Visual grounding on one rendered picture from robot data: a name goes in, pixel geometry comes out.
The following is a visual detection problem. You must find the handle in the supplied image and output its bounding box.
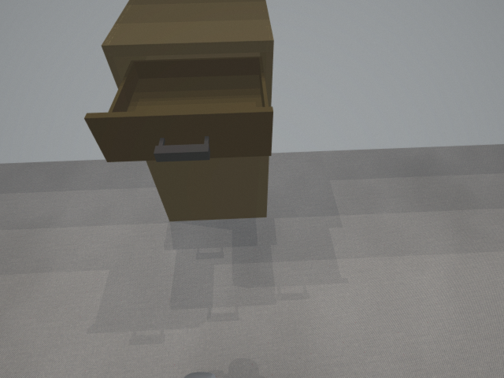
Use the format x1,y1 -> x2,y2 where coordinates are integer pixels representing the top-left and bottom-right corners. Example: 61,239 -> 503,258
154,136 -> 210,162

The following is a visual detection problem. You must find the cabinet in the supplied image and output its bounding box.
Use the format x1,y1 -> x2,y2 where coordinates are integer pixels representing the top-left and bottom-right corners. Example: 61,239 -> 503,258
102,0 -> 274,221

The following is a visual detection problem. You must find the drawer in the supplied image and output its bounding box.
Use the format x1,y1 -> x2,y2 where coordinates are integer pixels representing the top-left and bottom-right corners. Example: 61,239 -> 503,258
84,57 -> 273,162

